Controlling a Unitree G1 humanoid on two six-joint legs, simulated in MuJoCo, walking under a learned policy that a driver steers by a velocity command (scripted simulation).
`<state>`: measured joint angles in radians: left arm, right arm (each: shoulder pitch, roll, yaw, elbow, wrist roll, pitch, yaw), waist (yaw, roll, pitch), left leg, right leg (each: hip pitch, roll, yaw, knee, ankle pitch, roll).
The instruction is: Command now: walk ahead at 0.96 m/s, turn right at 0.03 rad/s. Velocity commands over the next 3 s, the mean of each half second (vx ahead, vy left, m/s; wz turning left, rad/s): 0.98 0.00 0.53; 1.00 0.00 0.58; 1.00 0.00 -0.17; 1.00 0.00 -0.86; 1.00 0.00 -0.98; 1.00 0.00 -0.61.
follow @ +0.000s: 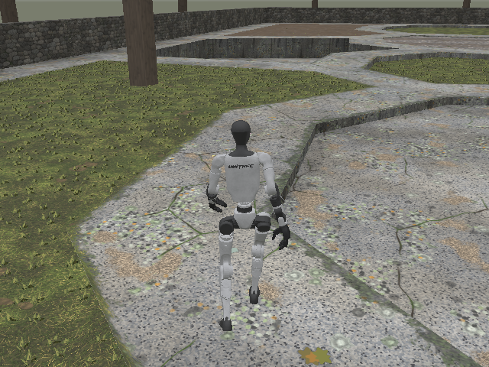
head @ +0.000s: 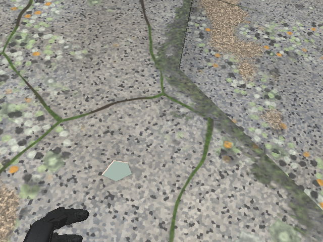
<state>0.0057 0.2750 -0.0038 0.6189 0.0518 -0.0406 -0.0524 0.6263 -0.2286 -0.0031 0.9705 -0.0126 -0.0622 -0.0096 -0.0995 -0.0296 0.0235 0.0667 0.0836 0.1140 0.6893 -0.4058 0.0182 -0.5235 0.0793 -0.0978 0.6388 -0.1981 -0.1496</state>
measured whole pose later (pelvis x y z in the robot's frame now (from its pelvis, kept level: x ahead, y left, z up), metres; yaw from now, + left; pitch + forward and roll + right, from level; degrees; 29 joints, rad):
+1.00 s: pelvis +0.93 +0.17 +0.03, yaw +37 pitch +2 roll -2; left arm 0.37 0.30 0.05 0.81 0.05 -0.09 0.00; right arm 0.22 -0.33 -0.04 0.77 -0.04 -0.06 0.03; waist 0.02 0.04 0.00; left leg -0.47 -0.04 -0.07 1.26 -0.28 0.10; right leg -0.24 0.04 -0.05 0.46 -0.25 -0.02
